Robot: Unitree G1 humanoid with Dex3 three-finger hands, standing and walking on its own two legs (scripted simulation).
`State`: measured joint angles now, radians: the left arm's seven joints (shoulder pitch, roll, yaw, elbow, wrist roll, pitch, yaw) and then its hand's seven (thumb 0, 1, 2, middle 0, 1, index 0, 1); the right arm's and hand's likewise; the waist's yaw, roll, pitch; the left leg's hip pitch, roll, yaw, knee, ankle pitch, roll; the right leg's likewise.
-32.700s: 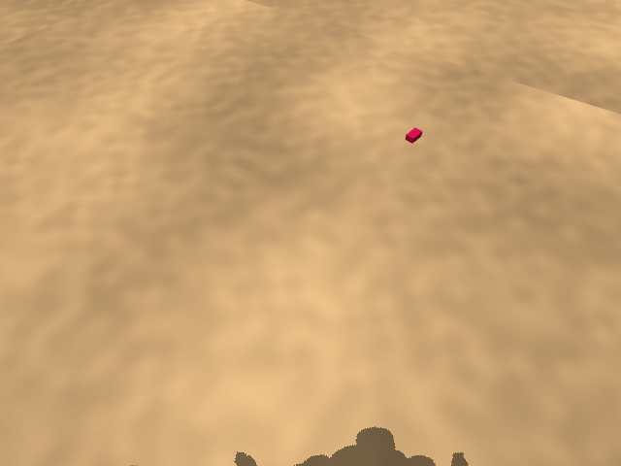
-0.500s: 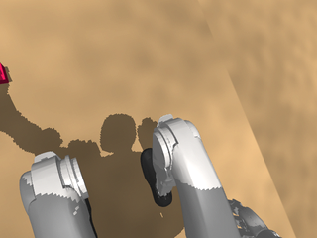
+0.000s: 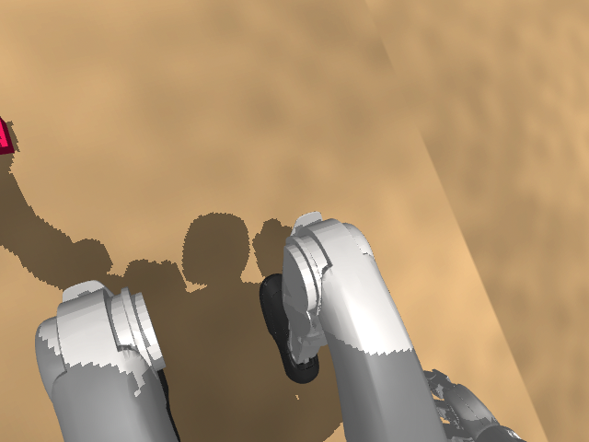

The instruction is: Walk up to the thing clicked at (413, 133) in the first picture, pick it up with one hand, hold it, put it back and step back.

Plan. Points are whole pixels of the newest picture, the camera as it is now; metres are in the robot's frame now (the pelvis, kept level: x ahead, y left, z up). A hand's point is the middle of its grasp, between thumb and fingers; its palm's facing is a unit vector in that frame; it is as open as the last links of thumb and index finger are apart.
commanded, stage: approach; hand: left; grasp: from above
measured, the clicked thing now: out of the picture +0.53 +0.31 -0.31
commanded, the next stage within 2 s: close in in 0.74 s
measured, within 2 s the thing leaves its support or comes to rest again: neither
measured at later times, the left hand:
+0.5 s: hand out of the picture +0.54 +0.30 -0.18, palm faces -0.40 -0.03 -0.91, open 12.7 cm
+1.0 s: hand out of the picture +0.52 +0.31 -0.18, palm faces -0.43 -0.07 -0.90, open 12.4 cm
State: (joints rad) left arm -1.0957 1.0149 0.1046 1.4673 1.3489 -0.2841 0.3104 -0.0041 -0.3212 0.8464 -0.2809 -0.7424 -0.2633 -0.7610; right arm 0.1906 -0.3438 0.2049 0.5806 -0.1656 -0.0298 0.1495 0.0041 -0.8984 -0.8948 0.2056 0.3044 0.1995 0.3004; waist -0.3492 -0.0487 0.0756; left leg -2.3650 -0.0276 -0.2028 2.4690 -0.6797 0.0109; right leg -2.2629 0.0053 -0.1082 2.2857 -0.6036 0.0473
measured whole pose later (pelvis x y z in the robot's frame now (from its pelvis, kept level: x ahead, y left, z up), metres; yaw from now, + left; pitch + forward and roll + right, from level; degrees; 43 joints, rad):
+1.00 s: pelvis +0.00 +0.00 +0.00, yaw +0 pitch +33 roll -14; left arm -1.18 0.99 0.04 1.49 1.32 -0.24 0.31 0.00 -0.23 0.76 -0.37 -0.69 -0.36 -0.70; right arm 0.18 -0.36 0.22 0.57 -0.17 -0.03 0.14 0.00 -0.91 -0.90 0.20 0.30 0.20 0.30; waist -0.38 -0.06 0.09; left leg -2.36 -0.03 -0.21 2.46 -0.69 -0.01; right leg -2.27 0.00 -0.12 2.28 -0.61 0.05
